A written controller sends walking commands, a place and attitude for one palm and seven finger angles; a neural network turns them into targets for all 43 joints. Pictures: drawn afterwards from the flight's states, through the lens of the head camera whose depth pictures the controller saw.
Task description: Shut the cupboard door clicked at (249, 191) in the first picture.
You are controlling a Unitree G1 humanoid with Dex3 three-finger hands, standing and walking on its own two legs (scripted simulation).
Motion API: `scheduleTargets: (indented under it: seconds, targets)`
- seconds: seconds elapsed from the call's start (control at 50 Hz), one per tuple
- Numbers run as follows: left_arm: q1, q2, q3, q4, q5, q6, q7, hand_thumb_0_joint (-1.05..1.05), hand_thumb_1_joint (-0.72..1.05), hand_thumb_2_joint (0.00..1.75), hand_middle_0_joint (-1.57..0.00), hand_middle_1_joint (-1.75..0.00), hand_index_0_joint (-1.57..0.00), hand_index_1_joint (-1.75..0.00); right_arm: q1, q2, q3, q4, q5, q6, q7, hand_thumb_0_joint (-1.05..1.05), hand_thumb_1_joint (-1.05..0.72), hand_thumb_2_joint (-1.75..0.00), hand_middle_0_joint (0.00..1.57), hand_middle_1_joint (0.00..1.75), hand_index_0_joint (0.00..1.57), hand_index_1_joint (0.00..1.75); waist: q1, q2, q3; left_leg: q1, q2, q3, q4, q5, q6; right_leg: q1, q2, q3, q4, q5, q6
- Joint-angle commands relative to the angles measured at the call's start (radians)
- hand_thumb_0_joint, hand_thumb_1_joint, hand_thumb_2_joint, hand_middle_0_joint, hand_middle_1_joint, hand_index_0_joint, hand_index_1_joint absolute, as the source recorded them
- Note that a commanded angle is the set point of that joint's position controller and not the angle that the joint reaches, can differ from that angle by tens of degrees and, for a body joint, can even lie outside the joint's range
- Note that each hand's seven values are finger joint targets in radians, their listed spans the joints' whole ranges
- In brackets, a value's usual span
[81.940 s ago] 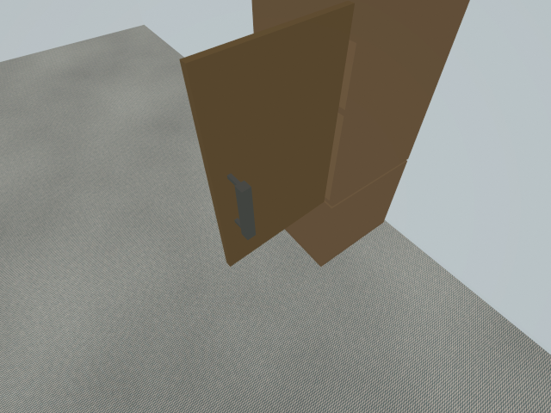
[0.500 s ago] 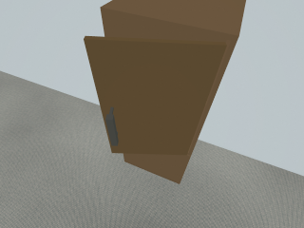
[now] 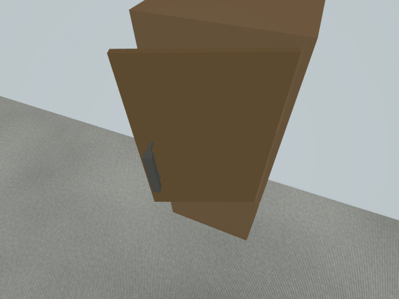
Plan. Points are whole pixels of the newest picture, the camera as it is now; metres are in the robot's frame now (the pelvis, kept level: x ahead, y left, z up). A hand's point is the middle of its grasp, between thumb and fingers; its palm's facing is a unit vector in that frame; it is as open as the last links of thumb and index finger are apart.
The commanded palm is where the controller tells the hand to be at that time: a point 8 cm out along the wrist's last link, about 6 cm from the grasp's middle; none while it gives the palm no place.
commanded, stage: raise the hand and make a fist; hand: left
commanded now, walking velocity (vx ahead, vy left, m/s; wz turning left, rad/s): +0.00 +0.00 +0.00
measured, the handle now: (153, 167) +0.48 +0.17 -0.09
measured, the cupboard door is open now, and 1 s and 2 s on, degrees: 22 22 22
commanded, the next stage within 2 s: none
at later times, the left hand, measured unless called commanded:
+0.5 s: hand out of the picture +0.12 +0.15 -0.09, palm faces +0.04 -1.00 +0.02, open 6.3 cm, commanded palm +0.11 +0.22 -0.07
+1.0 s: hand (106, 293) +0.15 +0.20 -0.06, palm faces +0.14 -0.99 -0.07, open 3.9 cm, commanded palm +0.12 +0.23 -0.07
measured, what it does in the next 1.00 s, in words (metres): lowers itself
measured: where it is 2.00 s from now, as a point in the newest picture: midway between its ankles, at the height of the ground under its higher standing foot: outside the picture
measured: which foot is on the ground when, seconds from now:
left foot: down 0.00-1.00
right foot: down 0.00-1.00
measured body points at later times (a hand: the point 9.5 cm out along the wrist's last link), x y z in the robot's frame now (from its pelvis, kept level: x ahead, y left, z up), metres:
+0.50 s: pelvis -0.04 -0.03 -0.09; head +0.00 -0.01 +0.35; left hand +0.12 +0.21 -0.09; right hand +0.20 -0.27 -0.12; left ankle +0.01 +0.10 -0.74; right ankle -0.03 -0.12 -0.74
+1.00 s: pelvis -0.06 -0.01 -0.12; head +0.01 +0.00 +0.33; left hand +0.13 +0.25 -0.05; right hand +0.10 -0.24 -0.21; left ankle +0.01 +0.10 -0.74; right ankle -0.03 -0.12 -0.74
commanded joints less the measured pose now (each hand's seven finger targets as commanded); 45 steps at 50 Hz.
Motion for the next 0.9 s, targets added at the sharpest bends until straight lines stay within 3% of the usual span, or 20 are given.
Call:
scheduleTargets:
  seconds: [0.0,0.06,0.08,0.1,0.12,0.14,0.16,0.18,0.22,0.28,0.32,0.36,0.42,0.5,0.54,0.62,0.7,0.76,0.8,0.88]
  targets:
    - [0.047,0.131,0.026,-0.027,-0.003,-0.012,0.010,0.00,0.90,0.90,-0.20,-0.30,-0.20,-0.30,0.021,-0.109,-0.023,-0.034,0.004,-0.015,-0.012,0.00,-0.90,-0.90,0.20,0.30,0.20,0.30,-0.001,-0.042,0.013,0.033,0.107,-0.106,-0.074,0.165,0.018,-0.049,-0.077,0.075,-0.100,0.196,-0.041]
    - [0.039,0.142,0.029,-0.025,-0.001,-0.012,0.009,0.00,0.90,0.90,-0.20,-0.30,-0.20,-0.30,0.006,-0.116,-0.024,-0.032,0.004,-0.015,-0.014,0.00,-0.90,-0.90,0.20,0.30,0.20,0.30,-0.002,-0.015,0.005,0.042,0.108,-0.104,-0.073,0.185,0.017,-0.037,-0.079,0.076,-0.102,0.230,-0.043]
    - [0.130,0.112,0.030,0.000,0.012,-0.024,0.045,0.00,0.90,0.90,-0.20,-0.30,-0.20,-0.30,-0.056,-0.120,-0.027,-0.092,0.014,-0.012,-0.006,0.00,-0.90,-0.90,0.20,0.30,0.20,0.30,0.027,-0.100,0.021,-0.011,0.135,-0.083,0.113,0.248,-0.009,-0.040,-0.122,0.107,-0.132,0.483,-0.017]
    - [-0.745,0.690,0.434,-1.663,-0.129,-0.309,0.054,0.00,0.90,0.90,-0.20,-0.30,-0.20,-0.30,0.044,-0.327,-0.076,-0.367,0.027,-0.205,-0.101,0.00,-0.90,-0.90,0.20,0.30,0.20,0.30,-0.140,0.037,-0.394,0.320,0.075,-0.082,0.098,0.388,0.022,-0.060,-0.024,-0.024,0.066,0.488,-0.011]
    - [-0.031,0.184,0.044,-1.290,-0.140,-0.216,0.049,0.00,0.90,0.90,-0.22,-0.32,-0.22,-0.32,-0.046,-0.181,-0.008,-0.366,0.063,-0.289,-0.118,0.00,-0.90,-0.90,0.20,0.30,0.20,0.30,-0.025,0.347,-0.500,0.377,0.052,-0.052,0.063,0.517,0.018,-0.122,0.035,-0.068,0.145,0.299,-0.019]
    - [-0.034,0.184,0.119,-1.274,-0.190,-0.164,0.090,0.00,0.90,0.90,-0.24,-0.34,-0.24,-0.34,-0.068,-0.184,-0.017,-0.331,0.049,-0.311,-0.110,0.00,-0.90,-0.90,0.20,0.30,0.20,0.30,0.015,0.294,-0.452,0.298,0.075,-0.065,0.055,0.587,-0.036,-0.104,0.025,-0.097,0.075,0.182,-0.027]
    - [0.212,-0.091,-0.050,-0.993,-0.185,-0.060,0.073,0.00,0.90,0.90,-0.25,-0.36,-0.25,-0.36,-0.066,-0.140,-0.021,-0.300,0.060,-0.315,-0.074,0.00,-0.90,-0.90,0.20,0.30,0.20,0.30,-0.034,0.182,-0.266,0.152,0.075,-0.085,0.030,0.440,-0.027,-0.187,0.006,-0.103,0.058,0.143,-0.010]
    - [-0.020,-0.001,-0.004,-1.158,-0.188,-0.098,0.074,0.00,0.90,0.90,-0.27,-0.38,-0.27,-0.38,-0.047,-0.197,-0.053,-0.378,0.059,-0.322,-0.055,0.00,-0.90,-0.90,0.20,0.30,0.20,0.30,-0.063,0.133,-0.108,0.016,0.057,-0.110,0.056,0.233,-0.027,-0.213,0.000,-0.099,0.045,0.168,-0.013]
    - [0.083,0.022,0.076,-0.960,-0.175,-0.199,0.029,0.00,0.90,0.90,-0.31,-0.42,-0.31,-0.42,-0.084,-0.193,-0.070,-0.426,0.032,-0.328,-0.046,0.00,-0.90,-0.90,0.20,0.30,0.20,0.30,-0.063,-0.107,0.054,-0.197,0.020,-0.109,0.149,0.051,-0.017,-0.386,0.006,-0.120,0.072,0.062,-0.009]
    - [0.401,-0.011,0.165,-0.781,-0.229,-0.418,-0.130,0.00,0.90,0.90,-0.36,-0.48,-0.36,-0.48,-0.128,-0.166,-0.097,-0.502,0.010,-0.318,-0.006,0.00,-0.90,-0.90,0.20,0.30,0.20,0.30,0.057,-0.340,-0.044,-0.421,-0.004,-0.085,0.325,0.022,-0.038,-0.460,0.006,-0.100,0.244,0.078,-0.013]
    - [0.436,0.021,0.202,-0.815,-0.266,-0.574,-0.272,0.00,0.90,0.90,-0.40,-0.52,-0.40,-0.52,-0.148,-0.170,-0.115,-0.549,0.005,-0.307,0.014,0.00,-0.90,-0.90,0.20,0.30,0.20,0.30,0.082,-0.353,-0.170,-0.519,-0.019,-0.069,0.428,0.018,-0.051,-0.442,-0.009,-0.053,0.361,0.201,-0.005]
    - [0.422,0.085,0.241,-0.806,-0.267,-0.660,-0.383,0.00,0.90,0.90,-0.44,-0.56,-0.44,-0.56,-0.165,-0.171,-0.125,-0.600,0.011,-0.297,0.035,0.00,-0.90,-0.90,0.20,0.30,0.20,0.30,0.094,-0.164,-0.243,-0.578,-0.029,-0.050,0.522,0.035,-0.052,-0.459,-0.024,-0.003,0.460,0.266,-0.019]
    - [0.251,0.150,0.268,-0.990,-0.299,-0.633,-0.418,0.00,0.90,0.90,-0.49,-0.62,-0.49,-0.62,-0.197,-0.178,-0.118,-0.695,0.021,-0.277,0.022,0.00,-0.90,-0.90,0.20,0.30,0.20,0.30,0.089,0.041,-0.340,-0.635,-0.036,-0.019,0.612,-0.060,-0.028,-0.545,-0.021,0.065,0.487,0.024,-0.029]
    - [-0.042,0.198,0.256,-1.403,-0.329,-0.696,-0.343,0.00,0.90,0.90,-0.57,-0.70,-0.57,-0.70,-0.170,-0.173,-0.102,-0.730,0.015,-0.290,-0.008,0.00,-0.90,-0.90,0.20,0.30,0.20,0.30,0.020,0.161,-0.443,-0.621,0.006,-0.071,0.702,-0.140,0.002,-0.706,0.009,0.082,0.500,-0.210,-0.035]
    - [-0.153,0.190,0.198,-1.572,-0.323,-0.744,-0.315,0.00,0.90,0.90,-0.60,-0.74,-0.60,-0.74,-0.155,-0.181,-0.093,-0.708,0.008,-0.302,-0.031,0.00,-0.90,-0.90,0.20,0.30,0.20,0.30,-0.036,0.111,-0.474,-0.612,0.024,-0.100,0.746,-0.146,0.016,-0.775,0.032,0.064,0.536,-0.205,-0.038]
    - [-0.035,0.146,0.108,-1.456,-0.316,-0.684,-0.356,0.00,0.90,0.90,-0.68,-0.82,-0.68,-0.82,-0.120,-0.196,-0.080,-0.682,0.019,-0.304,-0.060,0.00,-0.90,-0.90,0.20,0.30,0.20,0.30,-0.068,0.054,-0.392,-0.711,0.030,-0.113,0.775,-0.215,0.020,-0.814,0.043,0.048,0.523,-0.279,-0.031]
    - [0.147,0.163,0.157,-1.184,-0.311,-0.399,-0.405,0.00,0.90,0.90,-0.75,-0.90,-0.75,-0.90,-0.124,-0.189,-0.077,-0.710,0.058,-0.253,-0.076,0.00,-0.90,-0.90,0.20,0.30,0.20,0.30,-0.016,-0.102,-0.344,-0.813,0.022,-0.101,0.731,-0.268,0.015,-0.725,0.018,0.083,0.425,-0.424,-0.007]
    - [0.204,0.203,0.248,-1.235,-0.329,-0.227,-0.369,0.00,0.90,0.90,-0.81,-0.96,-0.81,-0.96,-0.152,-0.170,-0.074,-0.772,0.068,-0.214,-0.073,0.00,-0.90,-0.90,0.20,0.30,0.20,0.30,0.057,-0.087,-0.437,-0.769,0.006,-0.089,0.683,-0.201,0.012,-0.589,0.000,0.082,0.419,-0.356,-0.003]
    - [0.177,0.220,0.321,-1.314,-0.339,-0.230,-0.293,0.00,0.90,0.90,-0.84,-1.00,-0.84,-1.00,-0.163,-0.145,-0.072,-0.772,0.059,-0.203,-0.072,0.00,-0.90,-0.90,0.20,0.30,0.20,0.30,0.073,-0.094,-0.451,-0.750,0.011,-0.095,0.669,-0.164,0.004,-0.567,-0.001,0.067,0.442,-0.272,0.003]
    - [0.126,0.192,0.314,-1.395,-0.314,-0.428,-0.181,0.00,0.90,0.90,-0.92,-1.08,-0.92,-1.08,-0.127,-0.130,-0.070,-0.724,0.031,-0.227,-0.061,0.00,-0.90,-0.90,0.20,0.30,0.20,0.30,0.055,-0.029,-0.429,-0.707,0.030,-0.115,0.661,-0.087,-0.005,-0.650,0.027,-0.015,0.547,-0.087,-0.019]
